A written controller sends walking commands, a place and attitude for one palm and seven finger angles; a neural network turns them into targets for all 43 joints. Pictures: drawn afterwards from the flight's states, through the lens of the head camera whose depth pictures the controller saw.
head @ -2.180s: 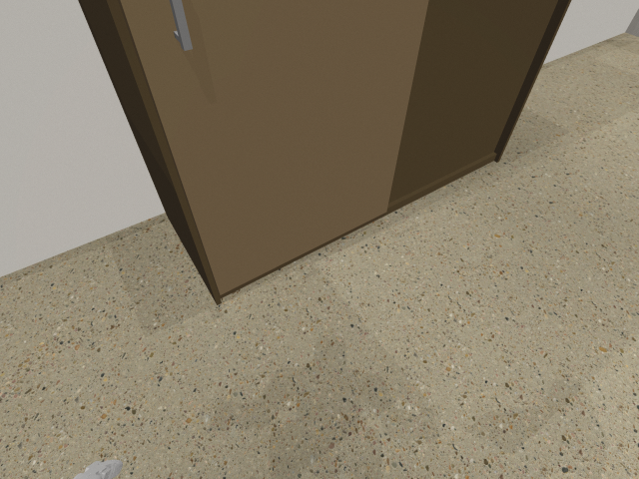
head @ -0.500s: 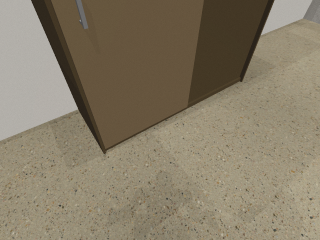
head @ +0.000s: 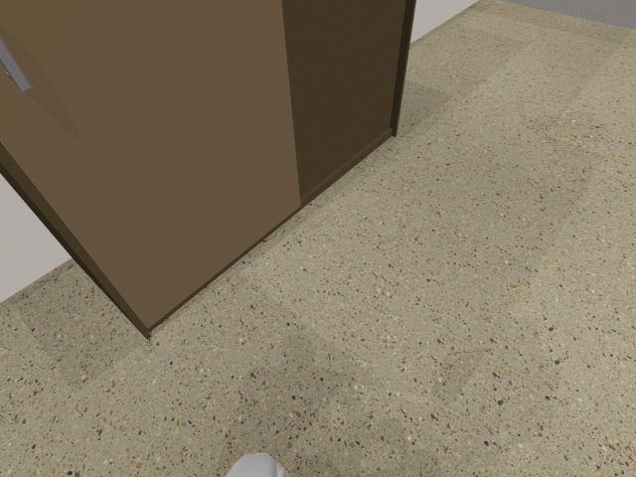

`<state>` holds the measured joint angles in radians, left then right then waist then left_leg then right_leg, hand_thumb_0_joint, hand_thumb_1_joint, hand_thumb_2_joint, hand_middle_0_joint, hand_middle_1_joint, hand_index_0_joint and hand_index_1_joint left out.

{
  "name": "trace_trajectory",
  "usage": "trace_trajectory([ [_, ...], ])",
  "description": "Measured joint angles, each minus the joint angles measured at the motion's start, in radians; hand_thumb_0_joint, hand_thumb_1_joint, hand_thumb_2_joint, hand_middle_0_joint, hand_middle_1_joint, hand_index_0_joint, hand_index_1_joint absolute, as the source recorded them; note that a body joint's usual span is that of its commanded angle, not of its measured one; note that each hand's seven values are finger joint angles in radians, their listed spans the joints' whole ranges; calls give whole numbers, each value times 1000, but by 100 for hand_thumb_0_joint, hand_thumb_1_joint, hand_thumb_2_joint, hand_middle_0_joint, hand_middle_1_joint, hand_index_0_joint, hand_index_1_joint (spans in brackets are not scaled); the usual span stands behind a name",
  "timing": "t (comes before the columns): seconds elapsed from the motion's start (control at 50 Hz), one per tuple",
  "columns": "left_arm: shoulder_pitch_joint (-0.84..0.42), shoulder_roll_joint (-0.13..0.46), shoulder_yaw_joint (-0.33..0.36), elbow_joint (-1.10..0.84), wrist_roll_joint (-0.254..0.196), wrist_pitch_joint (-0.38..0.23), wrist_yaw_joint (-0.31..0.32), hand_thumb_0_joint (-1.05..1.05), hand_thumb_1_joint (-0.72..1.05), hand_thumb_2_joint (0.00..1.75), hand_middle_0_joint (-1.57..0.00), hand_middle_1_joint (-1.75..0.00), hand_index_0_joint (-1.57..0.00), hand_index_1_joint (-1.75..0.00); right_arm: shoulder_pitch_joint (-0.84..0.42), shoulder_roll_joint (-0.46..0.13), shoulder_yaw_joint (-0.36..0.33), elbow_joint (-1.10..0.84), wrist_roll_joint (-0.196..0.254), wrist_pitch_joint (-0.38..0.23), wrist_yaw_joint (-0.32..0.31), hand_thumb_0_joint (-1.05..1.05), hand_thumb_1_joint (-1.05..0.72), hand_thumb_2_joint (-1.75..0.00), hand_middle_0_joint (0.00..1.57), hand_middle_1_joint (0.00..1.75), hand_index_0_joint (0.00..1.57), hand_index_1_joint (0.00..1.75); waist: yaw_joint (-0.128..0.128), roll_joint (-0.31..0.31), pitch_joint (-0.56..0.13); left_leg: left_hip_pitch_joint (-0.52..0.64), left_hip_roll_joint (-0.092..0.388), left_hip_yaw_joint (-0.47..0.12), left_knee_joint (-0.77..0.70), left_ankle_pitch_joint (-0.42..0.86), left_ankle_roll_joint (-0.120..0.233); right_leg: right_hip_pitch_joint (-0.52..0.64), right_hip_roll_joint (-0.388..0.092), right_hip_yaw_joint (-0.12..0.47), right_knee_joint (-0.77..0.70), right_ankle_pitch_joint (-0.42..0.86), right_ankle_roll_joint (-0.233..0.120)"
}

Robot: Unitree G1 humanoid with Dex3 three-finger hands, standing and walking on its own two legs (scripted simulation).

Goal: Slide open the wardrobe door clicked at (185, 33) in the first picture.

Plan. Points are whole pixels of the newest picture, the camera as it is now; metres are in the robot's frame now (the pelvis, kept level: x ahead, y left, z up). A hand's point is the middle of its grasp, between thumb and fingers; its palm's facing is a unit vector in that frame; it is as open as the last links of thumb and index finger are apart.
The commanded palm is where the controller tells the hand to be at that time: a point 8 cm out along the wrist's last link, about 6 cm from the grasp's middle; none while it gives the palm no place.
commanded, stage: walk to a spot facing it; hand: left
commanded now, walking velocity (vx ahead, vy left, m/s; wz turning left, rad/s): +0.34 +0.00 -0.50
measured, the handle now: out of the picture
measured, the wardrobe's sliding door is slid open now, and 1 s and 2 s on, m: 0.00 0.00 0.00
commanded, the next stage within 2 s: none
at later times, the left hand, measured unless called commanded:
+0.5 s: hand (169, 393) +0.26 +0.29 -0.18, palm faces -0.22 -0.95 -0.21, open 7.4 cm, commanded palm none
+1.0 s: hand (308, 281) +0.51 +0.08 -0.18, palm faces -0.61 -0.77 -0.20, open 7.4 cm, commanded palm none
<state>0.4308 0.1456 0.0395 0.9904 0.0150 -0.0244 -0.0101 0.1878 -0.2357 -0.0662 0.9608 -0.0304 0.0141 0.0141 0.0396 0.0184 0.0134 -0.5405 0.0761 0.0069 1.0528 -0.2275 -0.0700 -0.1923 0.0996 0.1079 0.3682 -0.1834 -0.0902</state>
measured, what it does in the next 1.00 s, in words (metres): walks ahead, turning right: left foot, then right foot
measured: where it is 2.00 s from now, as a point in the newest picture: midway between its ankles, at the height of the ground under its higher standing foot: (330, 434)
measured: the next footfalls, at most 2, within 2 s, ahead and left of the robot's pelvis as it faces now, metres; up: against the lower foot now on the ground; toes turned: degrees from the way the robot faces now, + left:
left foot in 0.30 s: +0.21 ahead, +0.17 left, +0.00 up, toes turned -8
right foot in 0.84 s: +0.35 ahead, -0.09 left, +0.00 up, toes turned -38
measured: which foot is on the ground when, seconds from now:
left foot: up 0.00-0.28, down 0.30-0.84, up 0.86-1.00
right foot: down 0.00-0.30, up 0.32-0.82, down 0.84-1.00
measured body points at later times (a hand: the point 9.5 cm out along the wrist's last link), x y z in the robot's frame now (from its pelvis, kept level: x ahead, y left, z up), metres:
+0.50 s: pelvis +0.16 +0.09 +0.00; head +0.17 +0.12 +0.45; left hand +0.27 +0.34 -0.16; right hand +0.14 -0.16 -0.13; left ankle +0.17 +0.17 -0.75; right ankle +0.12 -0.04 -0.64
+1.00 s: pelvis +0.29 +0.02 -0.03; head +0.33 +0.00 +0.42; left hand +0.54 +0.12 -0.17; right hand +0.14 -0.15 -0.18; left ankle +0.34 +0.16 -0.66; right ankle +0.32 -0.07 -0.75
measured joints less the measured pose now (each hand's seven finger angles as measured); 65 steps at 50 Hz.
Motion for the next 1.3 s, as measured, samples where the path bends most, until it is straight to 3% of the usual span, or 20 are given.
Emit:
trace_trajectory([
  [0.12,24,6,10,13,7,-13,8,0,90,90,-21,-30,-21,-30,-15,1,-3,-9,2,-7,-3,1,-91,-90,20,29,20,30,17,0,-19,1,4,-11,-109,-5,-6,51,16,59,-36,-18,11],
  [0.22,28,24,17,14,12,-9,16,0,90,90,-21,-30,-21,-30,-42,18,3,-34,12,-17,0,1,-91,-90,20,29,20,29,34,-15,-25,51,-24,-2,-270,-46,7,92,9,113,-20,-71,36],
  [0.3,32,48,32,9,6,3,14,0,90,90,-21,-30,-21,-30,-55,35,23,-76,17,-59,-5,1,-91,-90,20,29,20,30,31,-31,-26,185,-43,8,-517,-18,40,67,18,154,136,-185,59],
  [0.34,6,68,46,20,1,16,7,0,90,90,-21,-30,-20,-30,-57,51,34,-86,12,-79,-13,1,-91,-90,20,29,20,30,22,-52,-15,192,-46,49,-470,-2,83,-37,3,83,412,-275,58],
  [0.38,-27,90,57,25,7,28,-1,1,90,90,-20,-30,-20,-30,-33,68,43,-86,8,-83,-16,1,-91,-90,20,29,20,30,12,-66,-14,235,-39,91,-471,-40,101,-148,-30,-10,656,-264,63],
  [0.46,-103,124,74,-9,18,42,-21,1,91,90,-20,-30,-20,-30,52,90,50,-42,10,-94,-29,0,-91,-89,20,29,20,30,-1,-76,-16,346,-32,154,-586,-36,104,-315,-108,-117,829,-114,86],
  [0.56,-193,127,77,-55,22,54,-29,0,91,90,-20,-30,-20,-30,157,74,36,30,16,-100,-46,0,-92,-89,20,29,20,30,-27,-68,0,451,-34,229,-682,-47,112,-444,-165,-133,808,6,114],
  [0.64,-270,113,67,-66,21,67,-33,0,91,90,-20,-30,-20,-30,233,62,35,80,15,-93,-49,0,-92,-90,20,29,20,30,-58,-59,31,519,-29,277,-710,-82,107,-473,-183,-158,695,53,120],
  [0.76,-381,74,42,-78,16,71,-34,0,91,90,-20,-30,-20,-30,307,68,36,120,6,-65,-51,1,-91,-90,20,29,20,29,-109,-45,94,581,-5,346,-672,-172,78,-397,-139,-234,420,16,89],
  [0.82,-411,56,26,-93,16,51,-34,0,91,90,-20,-30,-20,-30,332,74,33,129,10,-49,-45,1,-91,-90,20,29,20,29,-120,-36,114,567,32,376,-534,-251,57,-303,-92,-272,296,-5,55],
  [0.84,-411,56,18,-99,17,37,-34,0,91,90,-20,-30,-20,-30,346,81,33,128,15,-43,-41,1,-91,-90,20,29,20,30,-123,-46,111,529,49,372,-413,-269,50,-248,-91,-280,236,55,36],
  [0.86,-410,56,14,-104,14,20,-29,0,91,90,-20,-30,-20,-30,348,86,34,125,23,-34,-37,1,-91,-90,20,29,20,30,-117,-54,107,456,59,338,-230,-294,35,-240,-87,-273,236,44,-13],
  [0.88,-411,51,12,-107,4,9,-20,0,91,90,-20,-30,-20,-30,325,84,34,121,27,-24,-38,1,-91,-90,20,29,20,30,-114,-46,122,378,62,270,-50,-318,25,-246,-75,-266,272,10,-36],
  [0.92,-397,50,6,-108,-10,7,-5,0,90,90,-20,-30,-20,-30,262,84,32,101,26,-9,-41,1,-91,-90,20,29,20,30,-116,-39,143,244,51,153,186,-304,8,-228,-54,-249,293,-34,-42],
  [0.96,-370,50,6,-98,-14,23,10,0,90,90,-20,-30,-20,-30,193,83,30,67,20,4,-43,1,-91,-90,20,29,20,30,-116,-35,137,142,61,89,246,-247,-2,-197,-34,-226,259,-29,-27],
  [1.02,-333,47,8,-75,-7,44,19,0,90,90,-20,-30,-20,-30,95,79,31,7,11,13,-43,1,-91,-90,20,29,20,30,-114,-23,108,31,83,39,175,-186,-13,-173,-17,-191,204,-2,-20],
  [1.1,-292,42,14,-65,1,58,15,0,90,90,-21,-30,-21,-30,0,71,31,-53,5,10,-36,1,-91,-90,20,29,20,29,-82,-13,69,-13,76,12,35,-132,-15,-169,-12,-136,174,12,-6],
  [1.26,-214,70,37,-99,5,71,9,0,90,90,-21,-30,-21,-30,-82,52,32,-101,19,1,-36,0,-91,-90,20,29,20,30,4,-39,24,168,-30,20,-346,-153,3,-196,-6,-31,188,7,44],
  [1.3,-198,91,46,-101,-1,81,11,0,90,90,-21,-30,-20,-30,-83,58,35,-107,21,-11,-41,0,-91,-90,20,29,20,30,8,-68,22,226,-55,42,-460,-71,42,-212,-9,-2,221,-10,61],
])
